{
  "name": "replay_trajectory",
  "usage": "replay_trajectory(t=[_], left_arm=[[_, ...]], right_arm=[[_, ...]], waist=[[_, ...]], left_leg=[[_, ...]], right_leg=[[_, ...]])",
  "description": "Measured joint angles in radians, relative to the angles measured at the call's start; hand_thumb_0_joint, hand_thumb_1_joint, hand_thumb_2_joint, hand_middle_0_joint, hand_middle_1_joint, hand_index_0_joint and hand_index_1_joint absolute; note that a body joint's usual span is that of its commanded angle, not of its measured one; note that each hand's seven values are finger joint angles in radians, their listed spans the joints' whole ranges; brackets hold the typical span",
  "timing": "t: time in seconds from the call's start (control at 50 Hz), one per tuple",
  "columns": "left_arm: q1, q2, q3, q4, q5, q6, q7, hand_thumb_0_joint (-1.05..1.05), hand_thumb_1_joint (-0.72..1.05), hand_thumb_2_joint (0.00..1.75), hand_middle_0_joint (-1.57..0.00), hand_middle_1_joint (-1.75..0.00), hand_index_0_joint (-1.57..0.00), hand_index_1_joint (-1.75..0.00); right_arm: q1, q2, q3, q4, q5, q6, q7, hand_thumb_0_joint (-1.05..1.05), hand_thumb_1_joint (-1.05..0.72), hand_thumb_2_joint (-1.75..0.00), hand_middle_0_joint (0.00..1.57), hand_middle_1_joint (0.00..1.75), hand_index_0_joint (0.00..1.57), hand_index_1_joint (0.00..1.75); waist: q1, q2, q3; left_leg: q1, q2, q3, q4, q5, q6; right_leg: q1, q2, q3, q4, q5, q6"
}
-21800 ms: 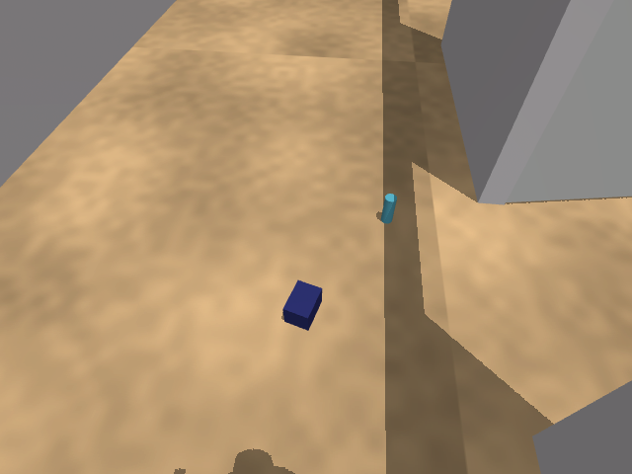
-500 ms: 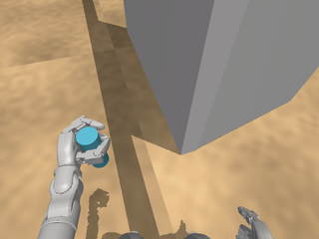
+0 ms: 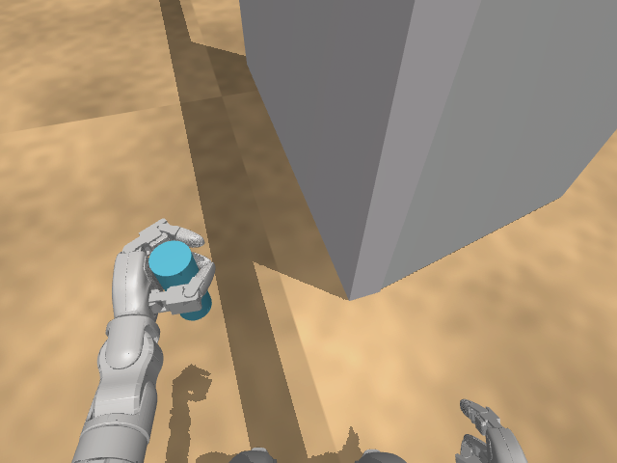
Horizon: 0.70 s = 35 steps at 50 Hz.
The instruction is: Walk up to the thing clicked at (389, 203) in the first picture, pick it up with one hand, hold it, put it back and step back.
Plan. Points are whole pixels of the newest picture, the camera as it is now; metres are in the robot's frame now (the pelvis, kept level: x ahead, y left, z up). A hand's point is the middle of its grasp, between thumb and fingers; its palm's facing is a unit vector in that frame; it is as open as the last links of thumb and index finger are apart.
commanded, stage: hold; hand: left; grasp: from the side
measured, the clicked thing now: (183, 284) +0.33 +0.18 +0.02
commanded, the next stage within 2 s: crouch in 0.20 s
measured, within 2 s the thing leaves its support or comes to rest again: neither
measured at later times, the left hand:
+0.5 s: hand (192, 277) +0.33 +0.17 +0.04, palm faces +0.15 -0.99 +0.00, open 6.6 cm
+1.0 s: hand (214, 325) +0.37 +0.19 -0.19, palm faces +0.15 -0.99 -0.03, open 6.6 cm
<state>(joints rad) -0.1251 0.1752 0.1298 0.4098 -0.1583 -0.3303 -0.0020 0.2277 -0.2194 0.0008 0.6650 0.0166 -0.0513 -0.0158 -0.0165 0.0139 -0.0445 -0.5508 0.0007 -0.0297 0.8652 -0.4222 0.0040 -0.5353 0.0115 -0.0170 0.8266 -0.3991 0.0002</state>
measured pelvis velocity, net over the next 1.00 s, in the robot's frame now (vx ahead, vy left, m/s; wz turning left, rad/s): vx -0.04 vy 0.00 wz -0.02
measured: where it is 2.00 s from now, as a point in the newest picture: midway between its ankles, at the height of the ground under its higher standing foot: outside the picture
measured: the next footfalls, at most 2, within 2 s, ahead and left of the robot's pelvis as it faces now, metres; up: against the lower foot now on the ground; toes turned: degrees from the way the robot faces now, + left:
none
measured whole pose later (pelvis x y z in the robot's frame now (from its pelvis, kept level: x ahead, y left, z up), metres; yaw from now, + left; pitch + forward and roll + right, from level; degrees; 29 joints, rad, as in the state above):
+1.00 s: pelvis -0.04 +0.00 -0.17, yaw -1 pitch +30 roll -2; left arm -0.43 0.25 0.30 0.88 -0.15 -0.70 -0.09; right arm 0.16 -0.26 -0.01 0.67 -0.04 -0.05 0.07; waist -0.06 0.01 -0.20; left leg -1.53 0.00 -0.05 1.68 -0.68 0.00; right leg -1.52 0.01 -0.04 1.64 -0.65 -0.01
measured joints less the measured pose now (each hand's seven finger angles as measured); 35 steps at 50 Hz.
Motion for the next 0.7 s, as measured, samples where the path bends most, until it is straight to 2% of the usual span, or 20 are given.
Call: replay_trajectory(t=[0.08, 0.26, 0.5, 0.6, 0.7], left_arm=[[-0.007, 0.008, 0.008, 0.012, 0.002, -0.003, -0.004, 0.06, 0.04, 1.08, -0.89, -1.09, -0.93, -1.08], [0.029, -0.002, -0.011, -0.023, -0.005, -0.003, -0.004, 0.06, 0.04, 1.08, -0.89, -1.09, -0.93, -1.08], [-0.003, -0.004, 0.015, 0.045, -0.002, -0.018, -0.004, 0.06, 0.04, 1.07, -0.89, -1.09, -0.93, -1.08], [-0.016, -0.011, 0.036, 0.108, 0.004, -0.073, -0.002, 0.06, 0.04, 1.07, -0.89, -1.09, -0.93, -1.08], [-0.077, 0.01, 0.058, 0.209, 0.013, -0.178, -0.018, 0.06, 0.05, 1.07, -0.89, -1.09, -0.93, -1.08]], right_arm=[[-0.002, 0.002, -0.001, -0.003, 0.0, 0.002, 0.003, 0.01, -0.91, -0.91, 0.2, 0.3, 0.2, 0.3], [0.01, -0.005, -0.002, 0.0, 0.002, 0.0, 0.001, 0.01, -0.92, -0.91, 0.2, 0.3, 0.2, 0.3], [-0.01, 0.0, -0.005, -0.004, -0.003, 0.0, 0.007, 0.01, -0.89, -0.9, 0.2, 0.3, 0.2, 0.3], [-0.019, -0.005, -0.014, -0.006, -0.013, -0.009, 0.022, 0.01, -0.88, -0.9, 0.2, 0.29, 0.2, 0.3], [-0.029, -0.014, -0.022, 0.002, -0.026, -0.028, 0.04, 0.01, -0.88, -0.9, 0.2, 0.29, 0.2, 0.3]], waist=[[-0.003, -0.002, 0.004], [0.001, 0.008, -0.001], [-0.007, -0.002, -0.008], [-0.013, -0.014, -0.006], [-0.023, -0.024, -0.027]], left_leg=[[-0.005, 0.0, 0.002, 0.0, 0.001, -0.001], [0.004, 0.0, 0.0, -0.005, -0.002, -0.001], [-0.027, 0.004, -0.002, 0.01, -0.006, -0.004], [-0.113, 0.001, -0.004, 0.069, -0.022, -0.005], [-0.285, -0.002, -0.01, 0.204, -0.064, -0.006]], right_leg=[[-0.007, 0.0, 0.002, 0.003, 0.0, -0.001], [0.003, 0.0, 0.0, -0.003, -0.003, -0.001], [-0.029, 0.004, -0.002, 0.013, -0.008, -0.004], [-0.116, 0.002, -0.004, 0.076, -0.026, -0.006], [-0.286, -0.001, -0.011, 0.212, -0.071, -0.008]])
